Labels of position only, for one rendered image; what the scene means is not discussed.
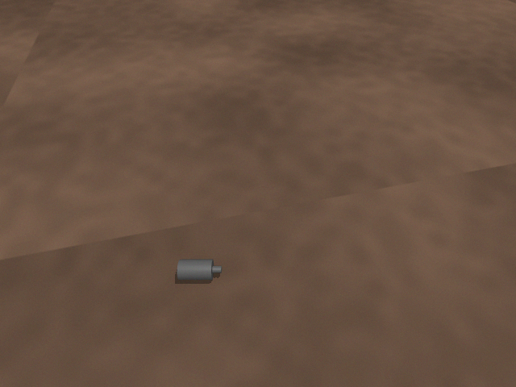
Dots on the bottle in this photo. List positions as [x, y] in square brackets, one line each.
[197, 269]

